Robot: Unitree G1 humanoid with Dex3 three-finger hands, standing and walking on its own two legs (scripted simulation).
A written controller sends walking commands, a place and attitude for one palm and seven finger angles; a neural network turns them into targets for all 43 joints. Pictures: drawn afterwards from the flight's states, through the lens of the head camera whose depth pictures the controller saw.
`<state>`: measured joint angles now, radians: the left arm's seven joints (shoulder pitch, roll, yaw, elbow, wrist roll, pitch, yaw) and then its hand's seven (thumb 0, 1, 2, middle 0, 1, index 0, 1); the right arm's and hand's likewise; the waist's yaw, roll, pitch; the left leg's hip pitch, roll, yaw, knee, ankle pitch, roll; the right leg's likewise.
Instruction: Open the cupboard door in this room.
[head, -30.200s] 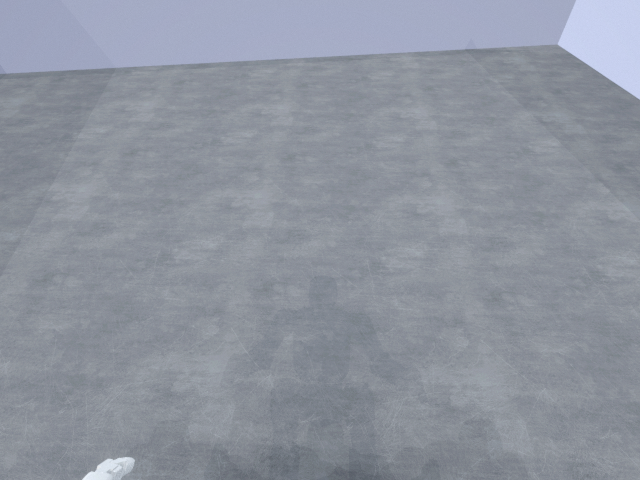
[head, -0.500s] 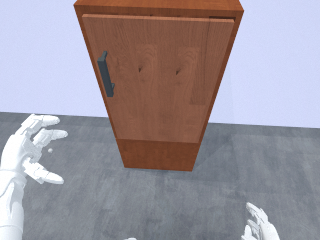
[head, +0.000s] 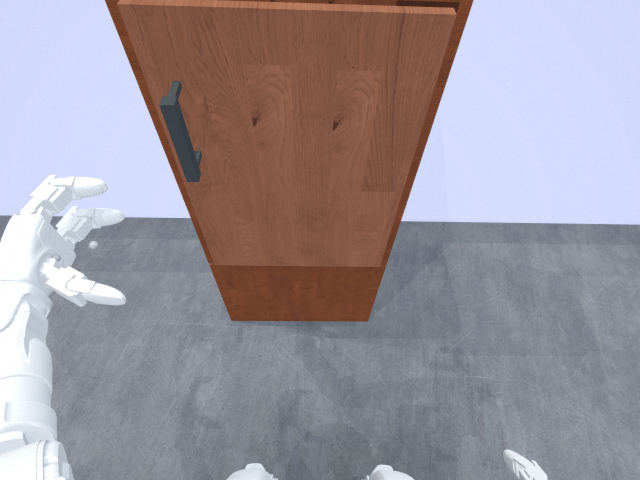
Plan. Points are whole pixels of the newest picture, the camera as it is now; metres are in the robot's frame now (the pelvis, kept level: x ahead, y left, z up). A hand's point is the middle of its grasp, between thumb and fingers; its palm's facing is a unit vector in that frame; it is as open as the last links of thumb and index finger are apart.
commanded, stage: move the hooked fingers beside the handle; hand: left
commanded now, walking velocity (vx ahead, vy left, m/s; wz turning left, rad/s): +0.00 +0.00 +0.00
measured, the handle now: (185, 134) +0.57 +0.22 +0.08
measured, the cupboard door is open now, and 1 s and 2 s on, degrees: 0 0 0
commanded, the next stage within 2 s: none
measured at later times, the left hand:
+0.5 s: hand (115, 200) +0.43 +0.27 +0.09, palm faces +0.01 -1.00 -0.03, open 14.0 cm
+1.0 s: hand (132, 156) +0.51 +0.27 +0.09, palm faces +0.01 -1.00 -0.01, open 14.0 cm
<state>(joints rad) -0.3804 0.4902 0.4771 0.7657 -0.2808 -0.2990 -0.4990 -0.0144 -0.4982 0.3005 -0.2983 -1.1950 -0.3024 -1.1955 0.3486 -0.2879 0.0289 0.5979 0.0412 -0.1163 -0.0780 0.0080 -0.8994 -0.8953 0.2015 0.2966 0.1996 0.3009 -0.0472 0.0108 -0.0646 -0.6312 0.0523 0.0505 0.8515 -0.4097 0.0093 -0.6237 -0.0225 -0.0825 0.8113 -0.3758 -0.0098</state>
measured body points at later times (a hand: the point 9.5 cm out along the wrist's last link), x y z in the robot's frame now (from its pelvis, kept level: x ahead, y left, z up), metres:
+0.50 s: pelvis +0.00 +0.01 -0.01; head +0.08 +0.02 +0.43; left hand +0.42 +0.32 +0.09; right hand +0.06 -0.26 -0.11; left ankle +0.00 +0.11 -0.70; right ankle +0.01 -0.12 -0.70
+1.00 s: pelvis -0.01 +0.01 -0.02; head +0.13 +0.03 +0.41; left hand +0.50 +0.33 +0.09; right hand -0.03 -0.27 -0.12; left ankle +0.00 +0.11 -0.70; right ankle +0.01 -0.12 -0.70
